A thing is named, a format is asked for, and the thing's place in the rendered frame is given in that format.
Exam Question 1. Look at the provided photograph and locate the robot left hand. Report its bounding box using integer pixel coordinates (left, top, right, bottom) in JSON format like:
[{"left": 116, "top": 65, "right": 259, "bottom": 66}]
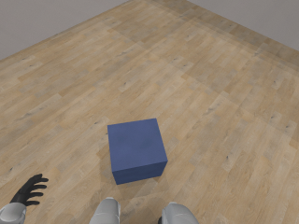
[{"left": 10, "top": 174, "right": 49, "bottom": 206}]

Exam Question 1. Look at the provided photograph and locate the carton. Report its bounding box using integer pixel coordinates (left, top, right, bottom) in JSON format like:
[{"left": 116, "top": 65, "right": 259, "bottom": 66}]
[{"left": 107, "top": 118, "right": 168, "bottom": 185}]

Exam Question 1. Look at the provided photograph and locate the left robot thigh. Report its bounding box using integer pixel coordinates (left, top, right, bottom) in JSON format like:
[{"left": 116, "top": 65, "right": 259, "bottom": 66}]
[{"left": 89, "top": 199, "right": 121, "bottom": 224}]

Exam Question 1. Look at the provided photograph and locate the right robot thigh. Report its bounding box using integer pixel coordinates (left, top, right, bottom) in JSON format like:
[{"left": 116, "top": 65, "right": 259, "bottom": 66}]
[{"left": 162, "top": 203, "right": 199, "bottom": 224}]

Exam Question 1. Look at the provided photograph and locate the robot thigh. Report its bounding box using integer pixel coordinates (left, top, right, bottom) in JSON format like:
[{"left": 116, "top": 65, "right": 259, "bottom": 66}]
[
  {"left": 162, "top": 203, "right": 199, "bottom": 224},
  {"left": 89, "top": 199, "right": 121, "bottom": 224}
]

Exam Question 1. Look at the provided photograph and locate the left robot forearm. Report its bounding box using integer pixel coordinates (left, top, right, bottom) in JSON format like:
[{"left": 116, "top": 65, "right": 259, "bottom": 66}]
[{"left": 0, "top": 203, "right": 27, "bottom": 224}]

